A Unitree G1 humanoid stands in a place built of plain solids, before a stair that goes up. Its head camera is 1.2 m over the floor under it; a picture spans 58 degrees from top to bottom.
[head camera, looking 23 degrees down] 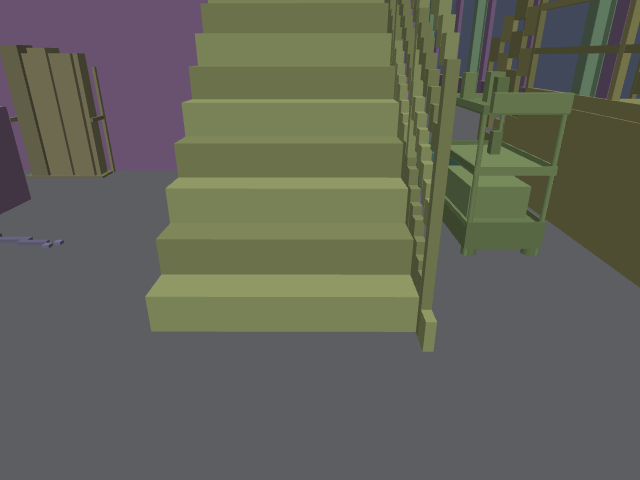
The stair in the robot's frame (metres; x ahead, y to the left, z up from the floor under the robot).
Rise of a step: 0.19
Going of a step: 0.22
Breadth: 1.30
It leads straight ahead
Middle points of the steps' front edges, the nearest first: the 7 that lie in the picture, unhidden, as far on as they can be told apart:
1.71 0.15 0.19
1.94 0.15 0.38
2.16 0.15 0.57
2.38 0.15 0.76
2.60 0.15 0.95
2.82 0.15 1.14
3.04 0.15 1.34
